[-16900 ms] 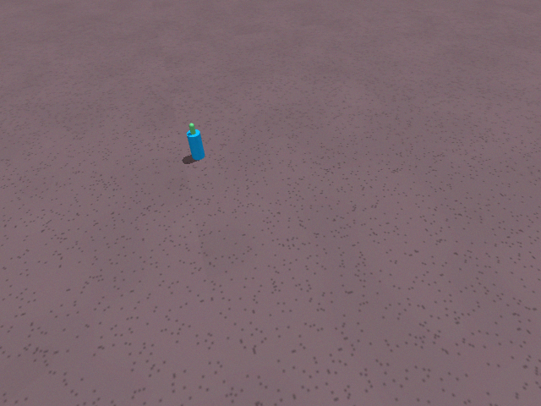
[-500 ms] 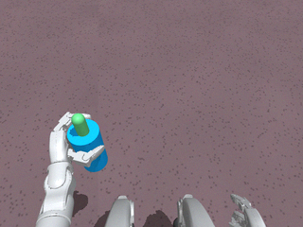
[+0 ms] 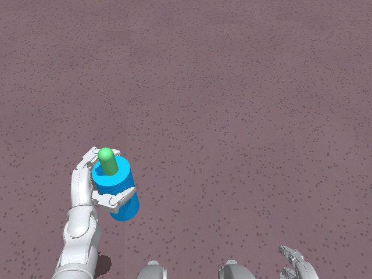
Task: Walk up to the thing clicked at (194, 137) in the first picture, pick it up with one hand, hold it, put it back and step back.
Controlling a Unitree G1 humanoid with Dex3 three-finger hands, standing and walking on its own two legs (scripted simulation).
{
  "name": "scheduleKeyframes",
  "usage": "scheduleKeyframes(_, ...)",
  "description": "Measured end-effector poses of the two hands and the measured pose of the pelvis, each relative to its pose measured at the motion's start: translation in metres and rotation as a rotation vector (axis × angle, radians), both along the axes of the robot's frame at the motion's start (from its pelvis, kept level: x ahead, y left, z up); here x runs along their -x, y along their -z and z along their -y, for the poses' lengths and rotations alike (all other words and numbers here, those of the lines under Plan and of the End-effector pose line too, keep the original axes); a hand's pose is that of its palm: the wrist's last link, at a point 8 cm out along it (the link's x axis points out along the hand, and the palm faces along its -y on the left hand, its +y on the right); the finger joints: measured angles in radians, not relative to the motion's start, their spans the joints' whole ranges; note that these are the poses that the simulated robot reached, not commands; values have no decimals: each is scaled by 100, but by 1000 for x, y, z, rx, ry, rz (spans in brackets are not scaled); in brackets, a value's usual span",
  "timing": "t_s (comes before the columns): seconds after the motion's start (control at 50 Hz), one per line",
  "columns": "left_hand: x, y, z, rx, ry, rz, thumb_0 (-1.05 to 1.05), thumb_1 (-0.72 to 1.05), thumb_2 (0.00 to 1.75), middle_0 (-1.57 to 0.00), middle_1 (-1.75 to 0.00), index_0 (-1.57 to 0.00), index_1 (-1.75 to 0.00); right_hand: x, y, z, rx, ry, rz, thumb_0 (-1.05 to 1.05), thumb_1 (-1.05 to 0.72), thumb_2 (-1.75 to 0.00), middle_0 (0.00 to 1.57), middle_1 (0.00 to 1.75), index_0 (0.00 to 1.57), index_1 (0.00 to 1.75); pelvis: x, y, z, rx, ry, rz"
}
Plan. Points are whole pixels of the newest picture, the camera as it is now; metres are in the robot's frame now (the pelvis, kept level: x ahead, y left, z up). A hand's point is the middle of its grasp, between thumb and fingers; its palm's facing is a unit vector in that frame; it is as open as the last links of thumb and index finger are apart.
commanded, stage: lift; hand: left
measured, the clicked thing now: (116, 183) +0.33 +0.17 -0.01
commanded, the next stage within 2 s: hold in 0.44 s
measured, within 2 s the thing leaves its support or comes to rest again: neither
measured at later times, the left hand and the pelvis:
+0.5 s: hand (112, 171) +0.34 +0.17 +0.03, palm faces +0.16 -0.99 -0.02, open 10.7 cm; pelvis +0.01 +0.00 +0.02, yaw +0 degrees
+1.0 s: hand (107, 169) +0.34 +0.18 +0.05, palm faces +0.17 -0.99 -0.03, open 10.7 cm; pelvis +0.01 +0.01 +0.03, yaw +0 degrees
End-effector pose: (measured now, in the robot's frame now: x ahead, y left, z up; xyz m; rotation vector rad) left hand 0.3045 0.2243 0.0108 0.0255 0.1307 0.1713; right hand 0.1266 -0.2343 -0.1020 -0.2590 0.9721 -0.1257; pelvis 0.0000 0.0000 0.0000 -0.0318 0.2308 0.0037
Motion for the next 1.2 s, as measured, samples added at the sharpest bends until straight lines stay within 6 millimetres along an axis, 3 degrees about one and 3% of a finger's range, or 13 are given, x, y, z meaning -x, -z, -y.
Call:
scheduleKeyframes(0.34,-6,-19,3,5,9,7,1,-48,112,-68,-104,-66,-107,2,-17,7,12,26,-23,1,-90,-90,20,30,20,30,-10,-17,1,-3,3,48)
scheduleKeyframes(0.7,-8,-33,1,8,3,21,1,-48,112,-68,-103,-66,-106,-1,-27,2,5,32,-18,1,-90,-90,20,30,20,30,-15,-26,-3,-2,5,79)
scheduleKeyframes(1.2,-2,-49,-1,5,2,34,1,-49,112,-69,-103,-66,-106,-1,-36,-1,-13,27,9,1,-91,-90,20,30,20,30,-12,-34,-4,-5,4,119)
